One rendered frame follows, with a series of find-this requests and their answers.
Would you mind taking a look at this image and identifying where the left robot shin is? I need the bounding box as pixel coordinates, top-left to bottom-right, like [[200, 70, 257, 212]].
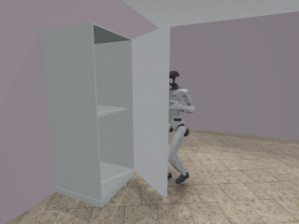
[[170, 155, 186, 176]]

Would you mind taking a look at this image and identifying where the handle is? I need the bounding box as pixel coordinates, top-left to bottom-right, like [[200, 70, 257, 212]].
[[168, 90, 173, 121]]

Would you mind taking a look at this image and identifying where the robot left upper arm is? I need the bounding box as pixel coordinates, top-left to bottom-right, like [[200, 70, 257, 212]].
[[179, 89, 194, 114]]

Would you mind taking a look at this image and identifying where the fridge door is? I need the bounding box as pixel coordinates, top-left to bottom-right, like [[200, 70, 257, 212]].
[[132, 26, 171, 197]]

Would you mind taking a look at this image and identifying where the right robot thigh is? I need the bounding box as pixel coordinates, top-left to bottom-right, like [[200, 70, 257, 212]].
[[168, 122, 174, 138]]

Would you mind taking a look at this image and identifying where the left robot forearm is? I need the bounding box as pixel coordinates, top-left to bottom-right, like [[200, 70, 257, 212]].
[[178, 105, 195, 114]]

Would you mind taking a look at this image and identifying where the robot left hand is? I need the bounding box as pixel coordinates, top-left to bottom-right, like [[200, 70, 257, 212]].
[[168, 99, 180, 111]]

